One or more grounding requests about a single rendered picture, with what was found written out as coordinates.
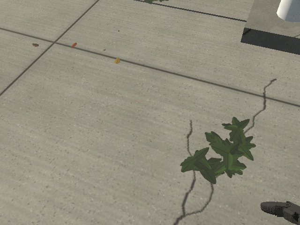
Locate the robot right hand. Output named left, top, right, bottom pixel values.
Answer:
left=261, top=201, right=300, bottom=225

